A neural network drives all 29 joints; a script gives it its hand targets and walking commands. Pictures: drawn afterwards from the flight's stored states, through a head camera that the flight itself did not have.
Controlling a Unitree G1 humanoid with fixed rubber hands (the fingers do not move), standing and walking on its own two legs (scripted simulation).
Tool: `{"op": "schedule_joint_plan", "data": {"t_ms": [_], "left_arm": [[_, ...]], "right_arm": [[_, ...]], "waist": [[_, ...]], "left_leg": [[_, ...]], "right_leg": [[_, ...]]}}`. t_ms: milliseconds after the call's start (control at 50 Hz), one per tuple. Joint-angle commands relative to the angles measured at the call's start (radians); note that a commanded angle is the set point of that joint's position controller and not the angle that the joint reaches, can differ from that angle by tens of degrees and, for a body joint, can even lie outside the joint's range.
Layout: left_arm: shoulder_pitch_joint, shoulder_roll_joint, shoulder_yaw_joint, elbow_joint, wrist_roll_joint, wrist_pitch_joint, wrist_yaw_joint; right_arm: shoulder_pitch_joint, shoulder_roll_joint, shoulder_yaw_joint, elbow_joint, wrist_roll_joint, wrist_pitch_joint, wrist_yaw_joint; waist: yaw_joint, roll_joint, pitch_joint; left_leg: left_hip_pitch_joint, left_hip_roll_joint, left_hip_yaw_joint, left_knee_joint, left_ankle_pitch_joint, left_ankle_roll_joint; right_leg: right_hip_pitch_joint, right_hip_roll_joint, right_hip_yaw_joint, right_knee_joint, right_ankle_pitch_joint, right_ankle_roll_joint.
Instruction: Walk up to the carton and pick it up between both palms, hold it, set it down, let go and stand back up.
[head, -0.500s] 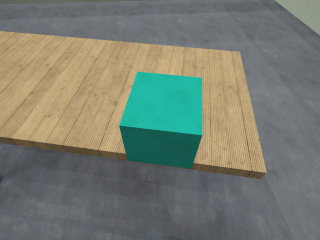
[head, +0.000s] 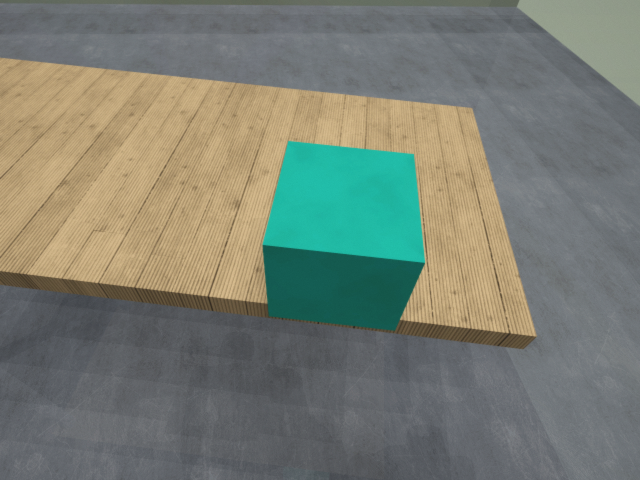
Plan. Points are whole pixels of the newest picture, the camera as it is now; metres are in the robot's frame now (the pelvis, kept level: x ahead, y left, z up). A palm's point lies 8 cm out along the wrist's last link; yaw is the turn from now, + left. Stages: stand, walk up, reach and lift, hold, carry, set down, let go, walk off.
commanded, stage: walk up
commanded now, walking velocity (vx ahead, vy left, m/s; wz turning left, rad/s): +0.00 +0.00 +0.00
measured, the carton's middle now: (341, 235) +0.47 -0.01 +0.01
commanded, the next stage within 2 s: stand in 0.72 s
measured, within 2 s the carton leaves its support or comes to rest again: neither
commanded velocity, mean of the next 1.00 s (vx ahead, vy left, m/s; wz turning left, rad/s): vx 0.00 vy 0.02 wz -0.04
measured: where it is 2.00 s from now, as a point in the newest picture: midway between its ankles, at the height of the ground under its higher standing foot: outside the picture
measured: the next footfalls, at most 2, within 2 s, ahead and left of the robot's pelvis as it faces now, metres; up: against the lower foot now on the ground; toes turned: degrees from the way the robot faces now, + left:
right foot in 0.66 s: +0.03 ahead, -0.12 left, +0.00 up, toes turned +1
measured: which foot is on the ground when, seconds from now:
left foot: down 0.00-1.00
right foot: down 0.00-0.50, up 0.52-0.64, down 0.66-1.00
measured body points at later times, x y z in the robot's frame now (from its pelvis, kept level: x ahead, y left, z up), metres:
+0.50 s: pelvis +0.00 +0.03 -0.01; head +0.02 +0.03 +0.44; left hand -0.01 +0.27 -0.17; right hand +0.02 -0.22 -0.16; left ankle +0.00 +0.14 -0.75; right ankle +0.00 -0.15 -0.74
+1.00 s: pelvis +0.02 +0.04 +0.00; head +0.03 +0.04 +0.45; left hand +0.01 +0.25 -0.16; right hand -0.02 -0.17 -0.16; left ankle +0.00 +0.15 -0.74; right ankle -0.01 -0.12 -0.74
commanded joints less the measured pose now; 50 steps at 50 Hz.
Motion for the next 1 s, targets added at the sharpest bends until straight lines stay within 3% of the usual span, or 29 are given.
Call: {"op": "schedule_joint_plan", "data": {"t_ms": [0, 100, 120, 160, 220, 240, 260, 280, 300, 340, 360, 380, 400, 420, 440, 460, 480, 500, 520, 540, 600, 640, 660, 680, 780, 860, 920, 940, 980], "left_arm": [[0.095, 0.045, 0.0, 0.015, -0.01, -0.021, 0.003], [0.085, 0.029, -0.007, 0.027, -0.003, -0.021, 0.007], [0.073, 0.052, -0.004, 0.001, -0.007, -0.021, 0.003], [0.018, 0.045, 0.0, -0.033, 0.002, -0.018, 0.003], [0.047, 0.025, -0.001, -0.053, 0.011, -0.016, 0.003], [0.133, 0.102, 0.026, -0.062, 0.022, -0.02, 0.021], [0.224, 0.204, 0.051, -0.038, 0.035, -0.019, 0.033], [0.259, 0.24, 0.059, -0.021, 0.035, -0.015, 0.044], [0.226, 0.22, 0.07, -0.029, 0.034, -0.013, 0.057], [0.158, 0.135, 0.052, -0.043, 0.043, -0.019, 0.056], [0.069, 0.142, 0.051, -0.069, 0.045, -0.018, 0.052], [-0.007, 0.051, 0.02, -0.065, 0.021, -0.01, 0.046], [-0.024, 0.075, 0.03, -0.083, 0.025, -0.005, 0.039], [0.014, 0.094, 0.032, -0.063, 0.025, -0.004, 0.034], [0.062, 0.101, 0.043, -0.038, 0.025, -0.001, 0.025], [0.116, 0.092, 0.041, -0.036, 0.018, -0.001, 0.013], [0.152, 0.056, 0.031, -0.025, 0.014, 0.0, 0.005], [0.135, 0.011, 0.022, -0.047, 0.002, 0.01, 0.008], [0.105, 0.043, 0.024, -0.038, 0.002, 0.026, 0.007], [0.084, 0.037, 0.017, -0.044, 0.004, 0.029, 0.001], [0.13, 0.018, 0.004, -0.007, 0.005, 0.007, -0.007], [0.11, 0.063, 0.007, -0.009, 0.003, -0.016, 0.002], [0.113, 0.071, 0.007, -0.009, -0.005, -0.024, 0.003], [0.102, 0.068, 0.007, -0.004, -0.008, -0.027, 0.003], [0.082, 0.042, 0.003, 0.018, 0.001, -0.029, 0.004], [0.096, 0.031, -0.002, 0.028, 0.001, -0.024, 0.01], [0.081, 0.032, 0.001, 0.034, -0.005, -0.022, 0.01], [0.087, 0.022, -0.003, 0.035, -0.002, -0.023, 0.011], [0.1, 0.029, -0.002, 0.037, -0.002, -0.02, 0.012]], "right_arm": [[0.088, -0.101, -0.014, -0.002, 0.005, -0.026, 0.006], [0.092, -0.097, -0.015, 0.017, 0.002, -0.021, 0.006], [0.066, -0.177, -0.044, -0.007, 0.001, -0.019, -0.005], [0.082, -0.17, -0.051, -0.006, -0.005, -0.006, -0.014], [0.066, -0.154, -0.044, -0.014, -0.007, 0.001, -0.018], [0.029, -0.22, -0.068, 0.001, -0.01, 0.027, -0.015], [0.013, -0.179, -0.062, -0.032, -0.016, 0.039, -0.01], [0.024, -0.131, -0.05, -0.052, -0.026, 0.052, -0.002], [0.007, -0.116, -0.048, -0.066, -0.022, 0.061, 0.011], [-0.034, -0.114, -0.049, -0.097, -0.022, 0.047, 0.023], [-0.008, -0.127, -0.057, -0.096, -0.023, 0.045, 0.026], [-0.001, -0.071, -0.035, -0.114, -0.01, 0.021, 0.037], [0.03, -0.097, -0.042, -0.095, -0.003, 0.013, 0.032], [0.08, -0.086, -0.031, -0.068, 0.008, 0.01, 0.024], [0.115, -0.098, -0.031, -0.036, 0.005, 0.01, 0.014], [0.136, -0.131, -0.029, -0.043, -0.001, 0.004, 0.007], [0.137, -0.179, -0.032, -0.065, -0.006, -0.005, 0.004], [0.098, -0.225, -0.036, -0.069, 0.0, -0.004, 0.007], [0.026, -0.192, -0.025, -0.081, -0.003, -0.004, 0.013], [-0.019, -0.174, -0.014, -0.096, -0.006, -0.008, 0.016], [-0.03, -0.173, -0.012, -0.08, -0.001, -0.019, 0.011], [0.047, -0.135, -0.009, -0.048, 0.007, -0.023, 0.013], [0.071, -0.122, -0.003, -0.035, 0.01, -0.027, 0.013], [0.078, -0.115, -0.002, -0.022, 0.008, -0.029, 0.012], [0.087, -0.128, -0.013, 0.008, 0.003, -0.018, 0.004], [0.081, -0.124, -0.007, 0.019, 0.002, -0.021, 0.005], [0.092, -0.117, -0.003, 0.024, 0.0, -0.02, 0.004], [0.092, -0.113, -0.004, 0.031, 0.003, -0.02, 0.004], [0.097, -0.099, 0.0, 0.039, 0.0, -0.016, 0.005]], "waist": [[-0.008, 0.102, 0.017], [-0.006, 0.067, 0.067], [-0.014, 0.069, 0.061], [-0.036, 0.088, 0.046], [-0.027, 0.155, 0.033], [0.056, 0.207, 0.036], [0.076, -0.022, 0.025], [0.088, -0.196, 0.014], [0.076, -0.156, 0.01], [0.049, -0.126, -0.008], [0.003, -0.132, -0.011], [-0.065, -0.245, -0.038], [-0.051, -0.298, -0.024], [-0.049, -0.242, -0.025], [-0.041, -0.164, -0.017], [-0.025, -0.093, 0.007], [-0.019, 0.095, -0.001], [-0.006, 0.273, 0.045], [-0.004, 0.271, 0.094], [0.006, 0.243, 0.122], [0.035, 0.211, 0.077], [-0.009, 0.136, 0.036], [-0.013, 0.12, -0.001], [-0.011, 0.13, 0.008], [-0.013, 0.009, 0.032], [-0.001, 0.062, 0.032], [-0.006, 0.014, 0.045], [-0.004, 0.056, 0.061], [-0.006, 0.066, 0.049]], "left_leg": [[0.037, 0.132, -0.14, -0.16, 0.148, 0.015], [-0.009, 0.118, -0.131, -0.155, 0.101, 0.011], [0.051, 0.142, -0.088, -0.1, 0.092, -0.001], [0.016, 0.181, -0.12, -0.114, 0.014, 0.023], [-0.041, 0.211, -0.124, -0.104, 0.06, 0.036], [-0.16, 0.081, 0.062, 0.073, 0.05, -0.004], [-0.297, 0.01, 0.095, 0.309, -0.096, -0.057], [-0.371, 0.005, 0.012, 0.53, -0.297, -0.061], [-0.381, 0.041, -0.057, 0.697, -0.279, -0.067], [-0.329, 0.074, -0.124, 0.685, -0.184, -0.055], [-0.298, 0.084, -0.127, 0.623, -0.158, -0.061], [-0.149, 0.06, -0.061, 0.369, -0.191, -0.056], [-0.116, 0.006, 0.02, 0.241, -0.186, -0.064], [-0.065, -0.04, 0.074, 0.09, -0.083, -0.07], [0.016, -0.05, 0.092, -0.021, 0.052, -0.074], [0.104, 0.029, -0.003, -0.067, 0.102, -0.063], [0.136, 0.212, -0.207, -0.132, 0.14, -0.044], [-0.068, 0.308, -0.329, -0.182, 0.102, 0.038], [-0.158, 0.301, -0.343, -0.255, -0.128, 0.059], [-0.162, 0.262, -0.305, -0.246, -0.125, 0.058], [-0.089, 0.172, -0.164, -0.169, 0.095, 0.024], [-0.024, 0.154, -0.158, -0.115, 0.238, 0.018], [0.013, 0.139, -0.141, -0.106, 0.271, 0.015], [0.02, 0.123, -0.128, -0.1, 0.288, 0.009], [0.038, 0.112, -0.09, -0.074, 0.266, -0.001], [0.028, 0.106, -0.079, -0.08, 0.245, -0.004], [0.038, 0.113, -0.088, -0.081, 0.256, -0.003], [0.029, 0.105, -0.082, -0.079, 0.262, -0.006], [0.027, 0.103, -0.082, -0.088, 0.19, -0.006]], "right_leg": [[0.01, -0.035, 0.028, -0.061, 0.111, -0.032], [-0.001, -0.047, 0.013, -0.069, 0.102, -0.022], [-0.095, -0.039, 0.008, -0.001, 0.102, -0.019], [-0.137, -0.017, -0.016, 0.069, 0.053, -0.012], [-0.105, -0.01, -0.02, 0.12, 0.051, -0.01], [-0.005, -0.13, 0.076, 0.069, 0.179, -0.063], [0.053, -0.309, 0.351, -0.044, 0.247, -0.161], [0.035, -0.443, 0.501, -0.121, 0.337, -0.258], [-0.009, -0.444, 0.4, -0.116, 0.388, -0.27], [-0.056, -0.317, 0.304, -0.118, 0.324, -0.22], [-0.072, -0.266, 0.23, -0.126, 0.217, -0.174], [-0.132, -0.076, 0.048, -0.118, 0.106, -0.114], [-0.117, -0.041, 0.035, -0.076, 0.067, -0.108], [-0.064, -0.039, -0.007, -0.039, 0.1, -0.117], [-0.096, -0.049, 0.01, -0.021, 0.101, -0.115], [-0.191, -0.064, 0.043, -0.01, 0.039, -0.09], [-0.229, -0.033, 0.007, 0.075, -0.077, -0.048], [-0.156, 0.011, -0.046, 0.09, -0.179, -0.023], [-0.116, 0.002, -0.014, 0.197, -0.195, -0.021], [-0.11, 0.002, -0.002, 0.201, -0.16, -0.028], [-0.028, 0.006, -0.032, 0.036, 0.038, -0.035], [0.043, -0.032, 0.014, -0.042, 0.157, -0.035], [0.059, -0.049, 0.028, -0.048, 0.193, -0.041], [0.055, -0.054, 0.029, -0.055, 0.192, -0.033], [0.03, -0.057, 0.012, -0.065, 0.201, -0.023], [0.049, -0.059, 0.012, -0.062, 0.194, -0.021], [0.034, -0.057, 0.008, -0.054, 0.188, -0.023], [0.018, -0.059, 0.01, -0.062, 0.18, -0.02], [0.019, -0.055, 0.013, -0.063, 0.143, -0.025]]}}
